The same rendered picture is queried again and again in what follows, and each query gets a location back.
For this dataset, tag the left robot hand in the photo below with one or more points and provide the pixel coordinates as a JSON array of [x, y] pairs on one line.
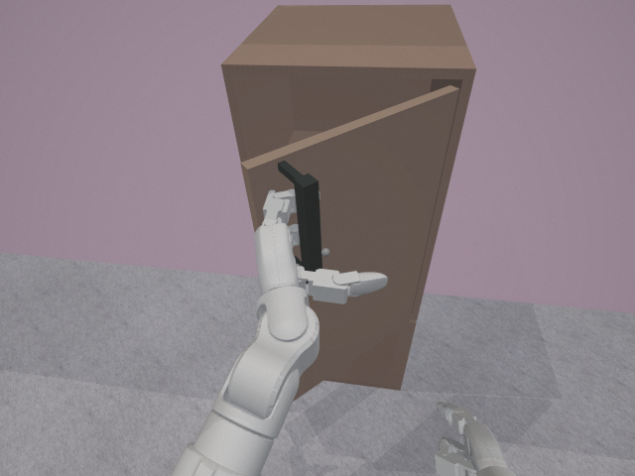
[[276, 263]]

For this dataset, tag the cupboard door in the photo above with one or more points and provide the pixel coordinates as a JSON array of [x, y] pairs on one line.
[[378, 178]]

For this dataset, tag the right robot hand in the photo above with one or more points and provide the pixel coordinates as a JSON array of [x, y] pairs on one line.
[[480, 448]]

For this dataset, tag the robot left forearm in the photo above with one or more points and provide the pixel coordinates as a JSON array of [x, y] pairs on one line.
[[254, 400]]

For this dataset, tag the handle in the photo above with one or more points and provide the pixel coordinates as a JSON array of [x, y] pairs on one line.
[[307, 202]]

